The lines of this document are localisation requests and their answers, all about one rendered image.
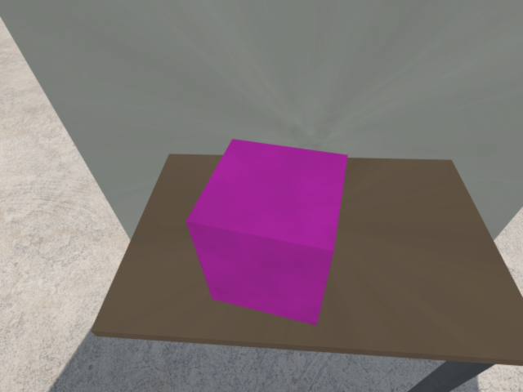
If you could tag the table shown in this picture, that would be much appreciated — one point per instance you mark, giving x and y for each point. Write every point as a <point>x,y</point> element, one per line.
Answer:
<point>415,274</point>

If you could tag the carton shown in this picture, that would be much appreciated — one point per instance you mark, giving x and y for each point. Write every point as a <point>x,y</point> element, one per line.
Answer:
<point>265,225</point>

